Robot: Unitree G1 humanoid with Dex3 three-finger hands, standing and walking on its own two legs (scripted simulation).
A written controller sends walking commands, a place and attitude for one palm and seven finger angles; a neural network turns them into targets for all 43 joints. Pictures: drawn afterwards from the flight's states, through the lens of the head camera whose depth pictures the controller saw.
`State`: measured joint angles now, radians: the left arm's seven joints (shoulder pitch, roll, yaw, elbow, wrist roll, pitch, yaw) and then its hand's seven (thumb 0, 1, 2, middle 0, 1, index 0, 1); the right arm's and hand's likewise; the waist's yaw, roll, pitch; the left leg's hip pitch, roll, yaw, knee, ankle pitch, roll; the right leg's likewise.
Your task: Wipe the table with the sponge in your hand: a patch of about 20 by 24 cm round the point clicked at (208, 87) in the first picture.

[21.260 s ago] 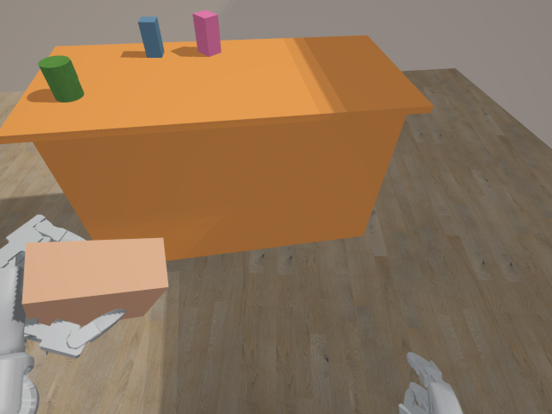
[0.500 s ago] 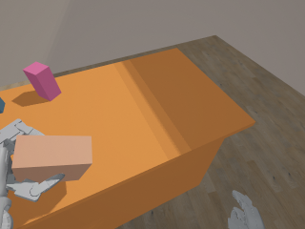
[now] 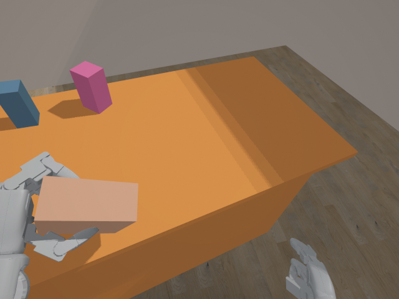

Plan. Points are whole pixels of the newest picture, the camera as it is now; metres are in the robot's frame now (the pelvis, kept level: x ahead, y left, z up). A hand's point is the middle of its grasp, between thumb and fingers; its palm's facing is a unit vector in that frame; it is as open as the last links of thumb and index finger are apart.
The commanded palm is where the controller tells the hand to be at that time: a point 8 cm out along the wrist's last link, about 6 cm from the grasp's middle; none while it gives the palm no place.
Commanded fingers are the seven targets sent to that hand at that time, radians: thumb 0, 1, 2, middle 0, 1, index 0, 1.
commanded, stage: come to a stop and stand still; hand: left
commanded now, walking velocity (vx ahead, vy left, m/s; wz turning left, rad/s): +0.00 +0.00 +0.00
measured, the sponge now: (99, 210) +0.22 +0.19 +0.11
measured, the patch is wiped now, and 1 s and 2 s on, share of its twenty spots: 0.00 0.00 0.00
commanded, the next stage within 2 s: look again from close up in 1.64 s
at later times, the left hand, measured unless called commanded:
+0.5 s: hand out of the picture +0.16 +0.33 +0.15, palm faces +0.39 -0.82 -0.42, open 9.9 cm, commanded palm +0.09 +0.35 +0.18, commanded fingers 0.00 0.10 1.30 -1.20 -1.60 -1.20 -1.60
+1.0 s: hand out of the picture +0.04 +0.38 +0.17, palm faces +0.50 -0.81 -0.32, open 9.9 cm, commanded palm +0.00 +0.40 +0.18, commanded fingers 0.00 0.10 1.30 -1.20 -1.60 -1.20 -1.60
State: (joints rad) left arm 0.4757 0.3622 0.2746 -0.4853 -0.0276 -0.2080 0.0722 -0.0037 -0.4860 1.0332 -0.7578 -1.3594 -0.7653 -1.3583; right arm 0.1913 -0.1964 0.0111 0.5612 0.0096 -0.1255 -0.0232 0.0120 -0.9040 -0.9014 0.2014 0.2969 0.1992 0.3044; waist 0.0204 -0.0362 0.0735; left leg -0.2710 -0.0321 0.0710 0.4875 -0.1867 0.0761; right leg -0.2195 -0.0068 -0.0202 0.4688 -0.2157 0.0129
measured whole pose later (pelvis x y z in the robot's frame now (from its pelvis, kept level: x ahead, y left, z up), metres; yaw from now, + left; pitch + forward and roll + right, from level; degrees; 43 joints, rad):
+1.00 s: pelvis -0.13 +0.11 -0.04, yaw +6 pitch -4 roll -1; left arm 0.34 0.41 0.40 -0.65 -0.02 -0.18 0.05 0.00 -0.49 1.03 -0.76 -1.36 -0.77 -1.36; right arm 0.17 -0.16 0.00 0.63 0.02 -0.12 0.04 0.01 -0.90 -0.90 0.20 0.30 0.20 0.30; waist 0.07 -0.13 0.07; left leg -0.49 -0.03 -0.10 1.27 -0.47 0.01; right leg -0.42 -0.04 0.02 0.79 -0.31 0.00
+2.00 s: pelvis -0.19 +0.16 -0.01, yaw +2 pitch -2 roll +1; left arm 0.45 0.34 0.33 -0.44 -0.02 -0.15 0.11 0.00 -0.49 1.04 -0.76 -1.36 -0.77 -1.36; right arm 0.24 -0.18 0.02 0.63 0.01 -0.14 -0.04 0.01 -0.90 -0.90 0.20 0.30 0.20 0.30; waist 0.03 -0.06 0.06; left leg -0.22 -0.03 0.02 0.53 -0.28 0.03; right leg -0.32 -0.01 -0.05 0.59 -0.25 -0.03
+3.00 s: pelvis -0.09 +0.05 -0.01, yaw +2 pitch -2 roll +1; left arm 0.50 0.40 0.35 -0.56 -0.05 -0.14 0.10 0.00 -0.49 1.04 -0.76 -1.36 -0.77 -1.36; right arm 0.22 -0.18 0.01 0.61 0.03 -0.04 0.00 0.01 -0.90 -0.90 0.20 0.30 0.20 0.30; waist 0.04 -0.07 0.09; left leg -0.43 0.05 0.05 1.01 -0.47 0.02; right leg -0.34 0.03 -0.11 0.61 -0.25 -0.11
